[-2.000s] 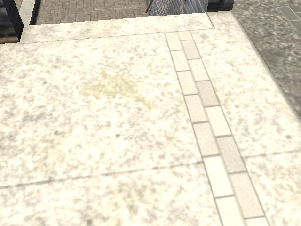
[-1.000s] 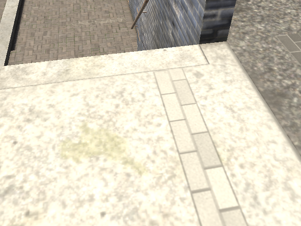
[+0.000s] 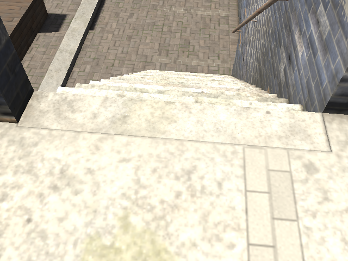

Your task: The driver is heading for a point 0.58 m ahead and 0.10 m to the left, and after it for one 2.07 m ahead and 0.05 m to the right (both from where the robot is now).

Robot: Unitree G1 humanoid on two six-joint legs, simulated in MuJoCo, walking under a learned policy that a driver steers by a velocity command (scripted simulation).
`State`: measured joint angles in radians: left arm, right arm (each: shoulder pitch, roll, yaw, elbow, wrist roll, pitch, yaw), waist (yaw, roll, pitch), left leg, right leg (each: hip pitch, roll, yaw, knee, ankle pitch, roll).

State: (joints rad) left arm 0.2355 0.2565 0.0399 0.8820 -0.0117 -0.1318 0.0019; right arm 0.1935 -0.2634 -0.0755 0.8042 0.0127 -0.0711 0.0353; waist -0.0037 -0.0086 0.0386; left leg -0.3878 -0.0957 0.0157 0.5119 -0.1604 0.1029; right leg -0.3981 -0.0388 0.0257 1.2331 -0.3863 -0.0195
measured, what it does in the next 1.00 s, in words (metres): walks ahead, turning left: right foot, then left foot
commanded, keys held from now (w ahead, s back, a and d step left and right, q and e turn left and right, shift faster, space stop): w+q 0.68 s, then w+e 0.32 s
